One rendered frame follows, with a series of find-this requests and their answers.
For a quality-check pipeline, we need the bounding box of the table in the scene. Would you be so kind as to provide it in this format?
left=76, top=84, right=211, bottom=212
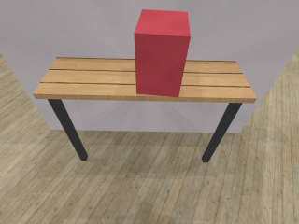
left=33, top=57, right=257, bottom=163

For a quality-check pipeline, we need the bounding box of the carton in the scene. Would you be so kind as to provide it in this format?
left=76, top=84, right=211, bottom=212
left=134, top=9, right=191, bottom=98

